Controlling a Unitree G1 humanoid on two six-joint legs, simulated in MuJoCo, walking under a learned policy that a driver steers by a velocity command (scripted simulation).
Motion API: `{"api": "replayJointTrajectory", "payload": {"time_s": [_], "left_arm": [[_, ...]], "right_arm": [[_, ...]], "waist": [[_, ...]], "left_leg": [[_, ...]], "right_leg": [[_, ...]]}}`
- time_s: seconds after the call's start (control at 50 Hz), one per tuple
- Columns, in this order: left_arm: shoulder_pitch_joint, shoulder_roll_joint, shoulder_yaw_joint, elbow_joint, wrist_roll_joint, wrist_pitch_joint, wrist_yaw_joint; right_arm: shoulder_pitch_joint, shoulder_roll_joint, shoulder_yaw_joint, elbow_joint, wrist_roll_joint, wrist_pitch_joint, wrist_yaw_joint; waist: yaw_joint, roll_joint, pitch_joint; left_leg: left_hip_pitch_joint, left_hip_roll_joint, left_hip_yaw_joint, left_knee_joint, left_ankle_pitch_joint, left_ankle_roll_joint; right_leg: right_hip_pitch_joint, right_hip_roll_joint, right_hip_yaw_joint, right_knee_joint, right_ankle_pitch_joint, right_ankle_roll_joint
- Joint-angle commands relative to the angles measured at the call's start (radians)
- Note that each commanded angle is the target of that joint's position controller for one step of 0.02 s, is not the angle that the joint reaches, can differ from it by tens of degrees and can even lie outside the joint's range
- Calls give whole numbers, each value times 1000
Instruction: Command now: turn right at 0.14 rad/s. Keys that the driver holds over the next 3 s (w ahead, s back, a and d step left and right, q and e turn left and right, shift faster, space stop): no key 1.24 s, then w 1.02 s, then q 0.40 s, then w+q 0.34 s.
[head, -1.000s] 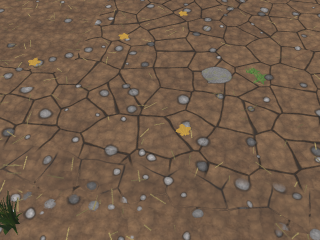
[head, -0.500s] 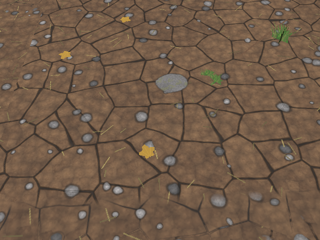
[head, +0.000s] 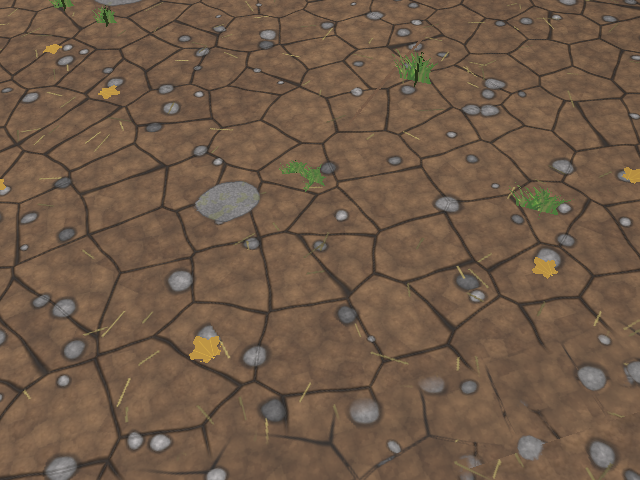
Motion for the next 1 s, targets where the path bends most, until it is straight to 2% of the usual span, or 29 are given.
{"api": "replayJointTrajectory", "payload": {"time_s": [0.02,0.04,0.08,0.12,0.14,0.16,0.18,0.22,0.3,0.62,1.0], "left_arm": [[-60,130,27,-65,11,-44,2],[-74,130,26,-60,-1,-51,4],[-73,110,17,-44,-6,-52,7],[-39,93,13,-26,-6,-52,4],[-18,93,13,-24,-2,-51,1],[-23,94,11,-22,-1,-48,1],[-36,102,12,-18,-3,-48,1],[-43,99,13,-13,-7,-46,5],[-35,86,14,7,-8,-44,8],[11,86,19,144,-16,-51,21],[45,78,6,306,-22,-52,32]], "right_arm": [[-46,-96,-21,-62,-3,-16,-9],[-37,-99,-22,-55,-8,-11,-11],[-4,-78,-13,-37,-7,-14,-4],[3,-88,-9,-30,-10,-18,3],[5,-122,-16,-21,-6,-17,3],[3,-126,-21,-6,-2,-17,5],[-2,-102,-17,-3,-3,-19,7],[-7,-91,-14,11,-8,-23,4],[9,-87,-12,41,-3,-29,-5],[25,-79,-10,157,5,-21,-25],[55,-52,-5,284,8,-13,-35]], "waist": [[16,-215,-75],[16,-226,-64],[-5,-193,-78],[8,-148,-89],[31,-102,-61],[27,-54,-31],[16,-49,-15],[18,-29,-19],[16,-35,-40],[16,-48,-18],[21,-41,8]], "left_leg": [[-44,-4,-23,30,-26,-15],[-29,0,-33,3,20,-22],[66,-4,-27,-87,146,-24],[146,13,-40,-163,334,-13],[149,15,-33,-149,326,1],[112,2,-26,-148,259,15],[107,-1,-26,-164,248,17],[114,0,-31,-176,277,10],[132,-1,-27,-174,280,4],[149,-11,-19,-180,287,12],[147,-27,-6,-202,274,18]], "right_leg": [[85,-228,240,-190,238,-158],[84,-221,230,-179,272,-144],[67,-194,190,-148,340,-122],[57,-146,165,-133,192,-74],[23,-120,156,-147,116,-57],[20,-104,137,-149,73,-45],[20,-101,133,-139,62,-42],[28,-97,124,-125,107,-45],[47,-85,108,-115,151,-43],[49,-64,75,-117,180,-25],[55,-51,49,-137,169,-17]]}}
